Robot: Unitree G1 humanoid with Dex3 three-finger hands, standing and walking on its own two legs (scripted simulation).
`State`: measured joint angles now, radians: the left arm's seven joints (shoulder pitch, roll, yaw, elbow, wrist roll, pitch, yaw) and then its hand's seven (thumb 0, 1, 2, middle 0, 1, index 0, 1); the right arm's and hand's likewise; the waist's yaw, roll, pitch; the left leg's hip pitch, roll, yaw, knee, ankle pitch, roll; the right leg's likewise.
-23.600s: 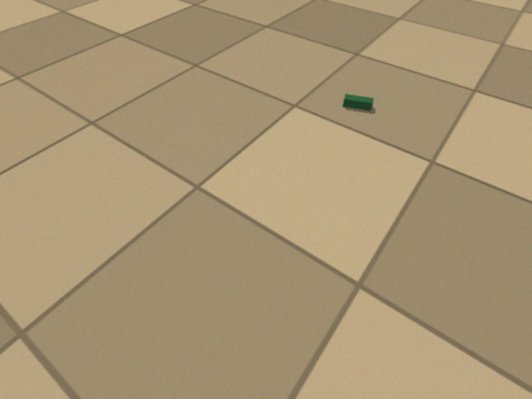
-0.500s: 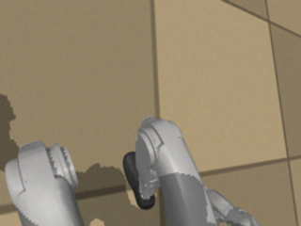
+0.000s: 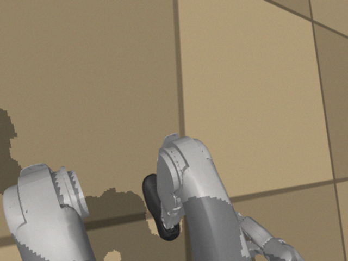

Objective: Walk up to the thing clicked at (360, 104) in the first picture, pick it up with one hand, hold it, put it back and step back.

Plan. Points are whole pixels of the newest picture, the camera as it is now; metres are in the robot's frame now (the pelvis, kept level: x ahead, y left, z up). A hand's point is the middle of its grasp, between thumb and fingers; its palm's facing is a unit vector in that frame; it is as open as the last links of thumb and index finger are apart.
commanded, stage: close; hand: left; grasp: from above
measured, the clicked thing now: out of the picture +0.41 +0.38 -0.27
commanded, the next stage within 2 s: settle in 0.28 s
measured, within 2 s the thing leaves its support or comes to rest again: leaves its support in 0.72 s
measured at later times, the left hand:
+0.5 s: hand out of the picture +0.40 +0.37 -0.25, palm faces -0.43 -0.19 -0.88, open 9.8 cm
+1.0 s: hand out of the picture +0.39 +0.38 -0.18, palm faces -0.42 -0.14 -0.90, open 9.8 cm
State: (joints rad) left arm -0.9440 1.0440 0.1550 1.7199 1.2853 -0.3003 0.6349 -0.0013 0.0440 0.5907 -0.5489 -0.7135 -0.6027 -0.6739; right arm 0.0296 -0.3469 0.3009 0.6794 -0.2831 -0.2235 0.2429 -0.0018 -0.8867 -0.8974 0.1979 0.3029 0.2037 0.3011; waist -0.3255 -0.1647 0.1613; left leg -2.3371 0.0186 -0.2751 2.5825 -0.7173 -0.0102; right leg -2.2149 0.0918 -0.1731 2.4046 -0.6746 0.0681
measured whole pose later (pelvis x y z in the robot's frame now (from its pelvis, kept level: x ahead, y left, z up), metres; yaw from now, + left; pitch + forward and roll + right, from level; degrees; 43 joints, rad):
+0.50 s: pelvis +0.00 +0.00 +0.00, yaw +0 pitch +24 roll -14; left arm -0.95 1.07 0.17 1.75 1.29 -0.31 0.64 -0.01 0.00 0.62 -0.60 -0.74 -0.66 -0.65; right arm 0.04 -0.34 0.34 0.67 -0.30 -0.21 0.23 0.00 -0.89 -0.90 0.20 0.30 0.20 0.30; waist -0.34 -0.17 0.17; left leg -2.33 0.02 -0.28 2.59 -0.71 -0.01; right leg -2.21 0.09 -0.18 2.40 -0.67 0.07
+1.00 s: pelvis +0.00 +0.00 +0.01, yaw +3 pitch +30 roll -13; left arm -0.83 0.87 0.13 1.38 1.23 -0.22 0.42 -0.01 0.00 0.61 -0.63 -0.71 -0.68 -0.63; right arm 0.07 -0.31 0.15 0.72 -0.19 -0.15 0.25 0.00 -0.90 -0.90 0.20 0.30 0.20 0.30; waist -0.23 -0.07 0.01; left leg -2.36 0.00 -0.22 2.51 -0.70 0.00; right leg -2.23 0.06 -0.14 2.37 -0.70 0.05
